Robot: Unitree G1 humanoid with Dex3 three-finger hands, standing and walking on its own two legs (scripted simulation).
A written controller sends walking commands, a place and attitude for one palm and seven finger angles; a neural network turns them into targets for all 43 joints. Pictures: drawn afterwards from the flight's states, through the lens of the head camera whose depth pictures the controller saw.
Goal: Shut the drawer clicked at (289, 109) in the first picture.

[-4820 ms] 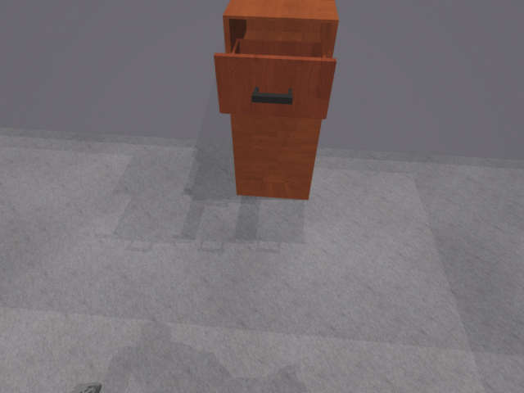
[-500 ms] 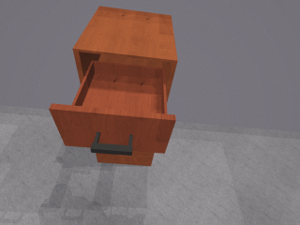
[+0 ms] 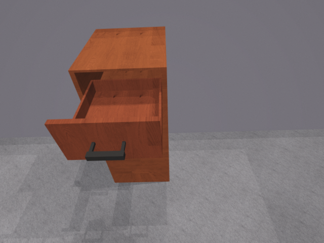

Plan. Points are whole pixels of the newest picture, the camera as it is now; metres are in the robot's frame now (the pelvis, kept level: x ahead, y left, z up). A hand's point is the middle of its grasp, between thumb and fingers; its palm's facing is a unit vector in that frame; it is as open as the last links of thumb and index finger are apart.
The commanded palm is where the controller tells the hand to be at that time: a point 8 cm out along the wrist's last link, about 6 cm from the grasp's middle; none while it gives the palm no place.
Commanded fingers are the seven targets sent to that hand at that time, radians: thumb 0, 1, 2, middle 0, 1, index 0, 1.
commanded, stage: come to a stop and stand still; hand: left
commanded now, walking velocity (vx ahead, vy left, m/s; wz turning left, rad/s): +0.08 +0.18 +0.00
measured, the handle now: (106, 150) +0.38 +0.20 +0.00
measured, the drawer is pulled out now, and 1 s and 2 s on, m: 0.28 0.28 0.28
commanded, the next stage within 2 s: look again from close up in 0.70 s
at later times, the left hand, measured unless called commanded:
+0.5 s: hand out of the picture -0.04 +0.21 -0.19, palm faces +0.09 -0.98 -0.16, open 7.4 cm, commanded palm none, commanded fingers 0.00 0.90 0.90 -0.20 -0.30 -0.20 -0.30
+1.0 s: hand out of the picture -0.03 +0.22 -0.18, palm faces +0.02 -0.97 -0.24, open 7.4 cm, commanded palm none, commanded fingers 0.00 0.90 0.90 -0.20 -0.30 -0.20 -0.30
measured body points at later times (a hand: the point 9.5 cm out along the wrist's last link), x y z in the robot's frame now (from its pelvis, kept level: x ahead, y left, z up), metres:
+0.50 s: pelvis -0.01 +0.05 -0.01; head -0.01 +0.06 +0.44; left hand -0.04 +0.26 -0.18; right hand +0.03 -0.19 -0.15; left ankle -0.04 +0.14 -0.75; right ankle -0.01 -0.12 -0.75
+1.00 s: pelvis -0.02 +0.04 -0.01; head -0.01 +0.02 +0.44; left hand -0.03 +0.27 -0.16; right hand -0.02 -0.17 -0.18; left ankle -0.04 +0.14 -0.75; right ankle -0.01 -0.12 -0.75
